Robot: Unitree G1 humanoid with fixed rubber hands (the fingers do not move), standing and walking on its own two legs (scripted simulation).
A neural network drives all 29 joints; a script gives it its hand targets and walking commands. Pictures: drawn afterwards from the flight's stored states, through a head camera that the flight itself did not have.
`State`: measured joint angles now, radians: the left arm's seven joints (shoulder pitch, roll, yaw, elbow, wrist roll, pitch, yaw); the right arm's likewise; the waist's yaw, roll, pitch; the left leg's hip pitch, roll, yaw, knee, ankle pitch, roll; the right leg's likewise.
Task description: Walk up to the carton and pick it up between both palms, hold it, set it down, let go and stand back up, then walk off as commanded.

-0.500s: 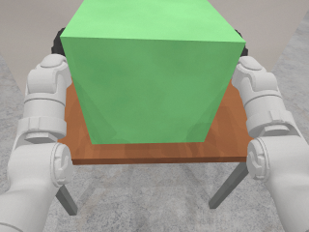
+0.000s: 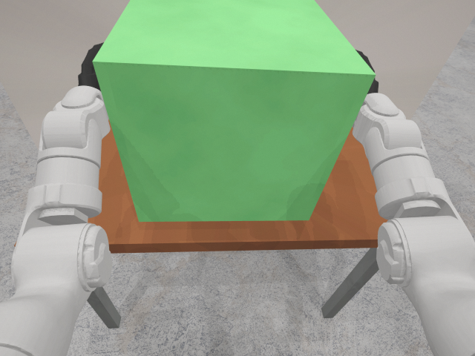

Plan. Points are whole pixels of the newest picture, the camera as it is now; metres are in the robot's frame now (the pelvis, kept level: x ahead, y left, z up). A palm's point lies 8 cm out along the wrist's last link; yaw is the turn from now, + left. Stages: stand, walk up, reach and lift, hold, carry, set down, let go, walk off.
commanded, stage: set down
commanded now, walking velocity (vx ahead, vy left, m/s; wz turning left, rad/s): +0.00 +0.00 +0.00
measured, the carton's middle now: (227, 108) +0.49 +0.04 +0.18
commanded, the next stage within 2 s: none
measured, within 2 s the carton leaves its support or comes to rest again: neither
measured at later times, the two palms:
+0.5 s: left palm (105, 103) +0.43 +0.23 +0.21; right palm (353, 112) +0.45 -0.18 +0.22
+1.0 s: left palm (115, 108) +0.44 +0.22 +0.19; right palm (351, 122) +0.45 -0.19 +0.19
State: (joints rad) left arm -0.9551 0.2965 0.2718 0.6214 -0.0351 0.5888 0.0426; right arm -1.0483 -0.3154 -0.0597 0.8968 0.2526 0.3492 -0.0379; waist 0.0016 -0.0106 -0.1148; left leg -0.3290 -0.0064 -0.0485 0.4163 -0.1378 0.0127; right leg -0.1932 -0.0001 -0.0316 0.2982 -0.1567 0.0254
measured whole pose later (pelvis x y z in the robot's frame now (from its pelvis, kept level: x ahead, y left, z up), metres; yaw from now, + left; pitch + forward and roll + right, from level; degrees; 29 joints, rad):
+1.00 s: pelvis +0.01 +0.00 +0.00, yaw +0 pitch +5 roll -2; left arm -0.95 0.29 0.27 0.78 -0.03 0.40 0.02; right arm -0.96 -0.27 -0.09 0.90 0.09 0.22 -0.02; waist 0.00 0.01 -0.07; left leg -0.33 -0.01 -0.05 0.40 -0.15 0.01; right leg -0.19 0.00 -0.03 0.28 -0.17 0.02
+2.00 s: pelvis +0.04 -0.01 +0.00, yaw +0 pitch +7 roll -1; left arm -0.91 0.25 0.27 0.95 -0.03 0.14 0.00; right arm -0.85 -0.21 -0.24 0.92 -0.07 0.05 0.00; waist 0.02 0.02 -0.06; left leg -0.35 -0.01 -0.05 0.40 -0.17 0.00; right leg -0.21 0.00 -0.03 0.28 -0.19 0.02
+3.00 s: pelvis +0.03 -0.01 +0.00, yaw +0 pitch +7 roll -1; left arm -0.87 0.23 0.34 0.96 0.02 0.06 -0.04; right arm -0.85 -0.13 -0.39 0.92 -0.17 -0.03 0.04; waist 0.02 0.01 -0.04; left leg -0.35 -0.01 -0.05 0.40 -0.17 0.00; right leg -0.21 0.00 -0.03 0.29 -0.19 0.02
